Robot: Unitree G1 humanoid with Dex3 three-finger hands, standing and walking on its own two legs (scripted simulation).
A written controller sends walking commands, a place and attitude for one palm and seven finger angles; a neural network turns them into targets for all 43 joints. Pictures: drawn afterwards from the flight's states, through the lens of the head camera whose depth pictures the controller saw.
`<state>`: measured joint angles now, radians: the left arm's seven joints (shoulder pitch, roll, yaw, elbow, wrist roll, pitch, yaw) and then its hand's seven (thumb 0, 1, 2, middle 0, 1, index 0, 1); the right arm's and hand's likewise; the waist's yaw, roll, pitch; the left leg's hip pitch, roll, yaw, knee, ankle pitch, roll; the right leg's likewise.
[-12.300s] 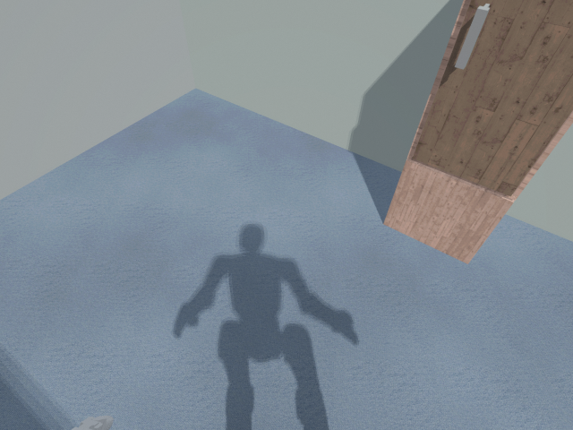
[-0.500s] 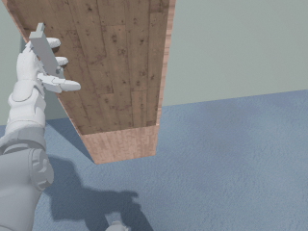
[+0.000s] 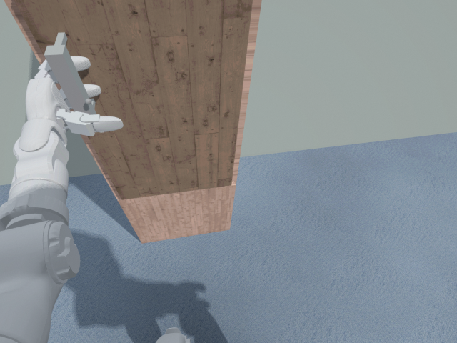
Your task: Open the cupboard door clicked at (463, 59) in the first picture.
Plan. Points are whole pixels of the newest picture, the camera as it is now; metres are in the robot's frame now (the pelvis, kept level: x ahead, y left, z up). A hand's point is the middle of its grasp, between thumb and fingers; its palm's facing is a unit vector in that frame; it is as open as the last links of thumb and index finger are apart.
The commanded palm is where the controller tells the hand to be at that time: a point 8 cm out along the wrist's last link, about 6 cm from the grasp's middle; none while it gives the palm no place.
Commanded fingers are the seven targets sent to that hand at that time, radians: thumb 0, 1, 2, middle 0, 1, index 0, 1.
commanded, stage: close the thumb around the handle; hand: left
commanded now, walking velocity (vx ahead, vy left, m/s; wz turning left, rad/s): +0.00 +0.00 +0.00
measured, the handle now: (76, 82) +0.54 +0.24 +0.15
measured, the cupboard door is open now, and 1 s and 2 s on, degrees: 0 7 44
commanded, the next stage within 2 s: pull the door open along its arc in 0.54 s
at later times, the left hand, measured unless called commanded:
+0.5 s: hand (89, 101) +0.50 +0.21 +0.14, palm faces +0.09 -1.00 +0.03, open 5.8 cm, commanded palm +0.47 +0.26 +0.14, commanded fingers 0.00 0.90 0.90 -0.40 -1.35 -0.40 -1.35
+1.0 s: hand (93, 118) +0.46 +0.20 +0.14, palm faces +0.10 -0.99 +0.02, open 5.9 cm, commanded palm +0.39 +0.24 +0.14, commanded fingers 0.00 0.90 0.90 -0.40 -1.35 -0.40 -1.35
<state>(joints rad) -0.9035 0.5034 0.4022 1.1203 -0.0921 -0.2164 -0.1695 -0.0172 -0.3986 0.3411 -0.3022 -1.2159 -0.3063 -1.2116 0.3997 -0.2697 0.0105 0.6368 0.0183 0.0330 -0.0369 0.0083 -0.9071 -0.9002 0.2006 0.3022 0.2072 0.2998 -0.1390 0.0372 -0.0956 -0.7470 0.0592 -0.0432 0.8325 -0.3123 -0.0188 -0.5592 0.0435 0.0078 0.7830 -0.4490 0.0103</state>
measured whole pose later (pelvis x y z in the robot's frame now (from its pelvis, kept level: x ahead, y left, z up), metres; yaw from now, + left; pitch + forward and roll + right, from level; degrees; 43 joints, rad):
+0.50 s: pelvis +0.00 +0.00 +0.00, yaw +0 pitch +13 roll -3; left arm -0.89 0.50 0.42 1.11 -0.10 -0.22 -0.20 0.00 0.69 0.83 -0.38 -1.34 -0.39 -1.34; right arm 0.41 -0.27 0.01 0.64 0.02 0.04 -0.04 0.01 -0.91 -0.90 0.20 0.30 0.21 0.30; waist -0.14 0.04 -0.10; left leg -0.75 0.06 -0.04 0.84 -0.32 -0.01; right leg -0.56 0.04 0.02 0.78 -0.45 0.02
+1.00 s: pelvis +0.01 +0.00 +0.01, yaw -2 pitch +10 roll -2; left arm -0.57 0.37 0.36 0.72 -0.18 -0.13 -0.13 0.00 0.69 0.74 -0.36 -1.35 -0.38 -1.35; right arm 0.40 -0.26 0.00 0.60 0.04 0.04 -0.02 0.01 -0.91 -0.90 0.20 0.30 0.21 0.30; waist -0.10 0.05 -0.12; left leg -0.64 0.06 0.00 0.78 -0.33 -0.01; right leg -0.46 0.04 0.05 0.73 -0.44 0.02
